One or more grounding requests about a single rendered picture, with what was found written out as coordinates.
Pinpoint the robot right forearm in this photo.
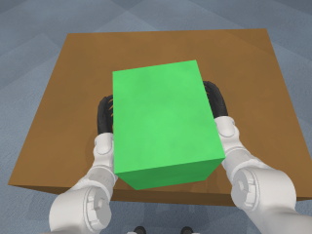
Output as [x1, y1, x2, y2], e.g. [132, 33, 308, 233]
[214, 116, 296, 203]

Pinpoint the pedestal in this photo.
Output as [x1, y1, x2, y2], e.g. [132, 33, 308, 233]
[8, 28, 312, 207]

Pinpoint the carton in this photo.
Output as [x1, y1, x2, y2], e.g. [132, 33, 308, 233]
[112, 59, 226, 190]

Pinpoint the robot left forearm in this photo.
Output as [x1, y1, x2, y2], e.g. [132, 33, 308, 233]
[49, 133, 118, 229]

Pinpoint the robot right upper arm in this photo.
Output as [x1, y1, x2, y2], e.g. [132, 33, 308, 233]
[231, 167, 312, 234]

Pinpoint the robot left upper arm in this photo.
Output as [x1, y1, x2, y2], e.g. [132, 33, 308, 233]
[38, 185, 112, 234]

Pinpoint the left robot hand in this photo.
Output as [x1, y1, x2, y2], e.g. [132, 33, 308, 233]
[97, 95, 114, 136]

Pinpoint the right robot hand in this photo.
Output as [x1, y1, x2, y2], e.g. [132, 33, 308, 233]
[203, 81, 228, 119]

